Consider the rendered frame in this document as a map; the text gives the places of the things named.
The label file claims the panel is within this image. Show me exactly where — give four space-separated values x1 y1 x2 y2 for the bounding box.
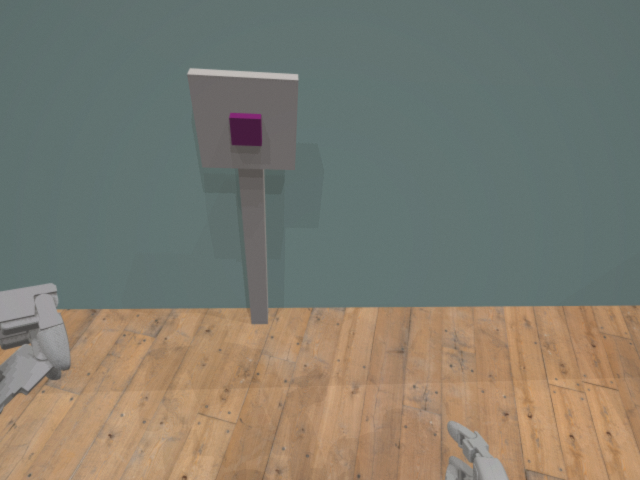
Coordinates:
187 68 298 324

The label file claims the button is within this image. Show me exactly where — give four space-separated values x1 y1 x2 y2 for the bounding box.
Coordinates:
229 113 262 146

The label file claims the robot left hand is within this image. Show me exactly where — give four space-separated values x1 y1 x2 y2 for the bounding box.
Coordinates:
0 283 71 414

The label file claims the robot right hand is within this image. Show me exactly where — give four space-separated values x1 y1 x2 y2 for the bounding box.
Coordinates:
445 421 509 480

